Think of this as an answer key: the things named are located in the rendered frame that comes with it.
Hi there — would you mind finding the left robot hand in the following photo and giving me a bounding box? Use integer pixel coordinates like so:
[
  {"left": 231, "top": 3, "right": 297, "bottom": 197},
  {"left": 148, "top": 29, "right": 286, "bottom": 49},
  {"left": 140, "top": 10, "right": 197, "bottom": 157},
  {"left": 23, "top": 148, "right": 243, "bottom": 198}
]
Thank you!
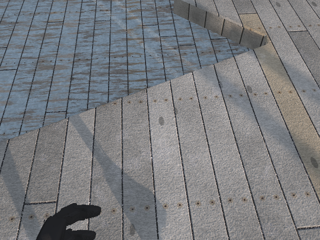
[{"left": 36, "top": 203, "right": 101, "bottom": 240}]

